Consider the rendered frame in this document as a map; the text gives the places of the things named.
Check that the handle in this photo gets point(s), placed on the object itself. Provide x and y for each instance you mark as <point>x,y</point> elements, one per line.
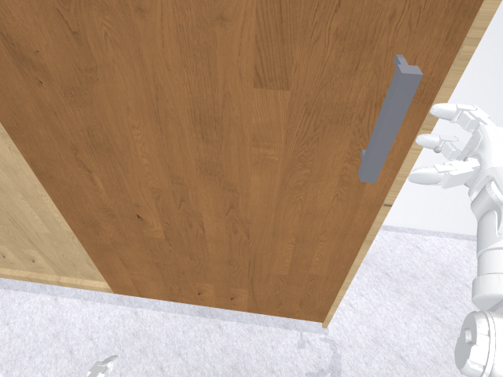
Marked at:
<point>399,96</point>

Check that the robot right upper arm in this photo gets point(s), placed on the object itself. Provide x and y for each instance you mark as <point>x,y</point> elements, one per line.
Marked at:
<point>479,349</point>

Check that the right robot forearm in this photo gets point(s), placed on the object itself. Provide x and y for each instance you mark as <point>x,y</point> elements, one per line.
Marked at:
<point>486,194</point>

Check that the right robot hand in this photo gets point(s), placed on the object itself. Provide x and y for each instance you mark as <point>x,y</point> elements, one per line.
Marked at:
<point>485,148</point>

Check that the wardrobe door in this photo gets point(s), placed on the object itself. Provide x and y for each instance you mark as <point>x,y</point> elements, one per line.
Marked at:
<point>34,236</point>
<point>206,152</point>

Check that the left robot hand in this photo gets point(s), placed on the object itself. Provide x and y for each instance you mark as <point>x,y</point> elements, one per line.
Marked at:
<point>104,368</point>

